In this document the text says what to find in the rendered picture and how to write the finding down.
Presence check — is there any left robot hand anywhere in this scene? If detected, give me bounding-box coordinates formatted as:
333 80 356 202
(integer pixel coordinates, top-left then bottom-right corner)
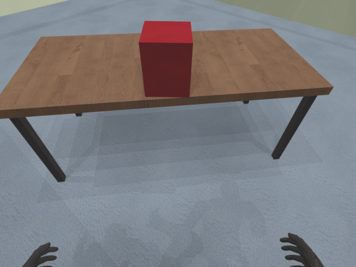
22 243 58 267

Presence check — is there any table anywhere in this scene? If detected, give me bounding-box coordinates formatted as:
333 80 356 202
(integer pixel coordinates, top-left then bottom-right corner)
0 28 333 182

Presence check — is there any carton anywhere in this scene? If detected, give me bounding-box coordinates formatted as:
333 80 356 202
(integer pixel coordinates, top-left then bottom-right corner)
139 21 193 97

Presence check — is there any right robot hand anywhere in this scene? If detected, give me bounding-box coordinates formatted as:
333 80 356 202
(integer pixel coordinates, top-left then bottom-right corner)
280 233 324 267

